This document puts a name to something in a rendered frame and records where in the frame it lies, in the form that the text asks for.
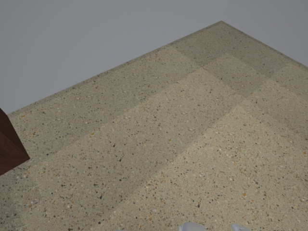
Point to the cabinet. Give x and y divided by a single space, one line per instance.
12 151

